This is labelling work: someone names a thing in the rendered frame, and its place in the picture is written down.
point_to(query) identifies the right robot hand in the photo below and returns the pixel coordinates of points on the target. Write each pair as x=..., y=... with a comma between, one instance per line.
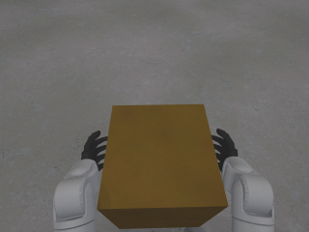
x=227, y=148

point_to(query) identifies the robot right forearm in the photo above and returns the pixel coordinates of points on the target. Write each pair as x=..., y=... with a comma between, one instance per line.
x=252, y=198

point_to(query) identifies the left robot hand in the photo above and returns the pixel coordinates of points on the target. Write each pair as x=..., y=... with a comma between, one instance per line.
x=91, y=149

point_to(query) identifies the robot left forearm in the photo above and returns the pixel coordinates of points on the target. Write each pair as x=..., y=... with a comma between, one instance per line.
x=74, y=199

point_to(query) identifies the carton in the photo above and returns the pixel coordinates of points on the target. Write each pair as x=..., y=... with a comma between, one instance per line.
x=160, y=168

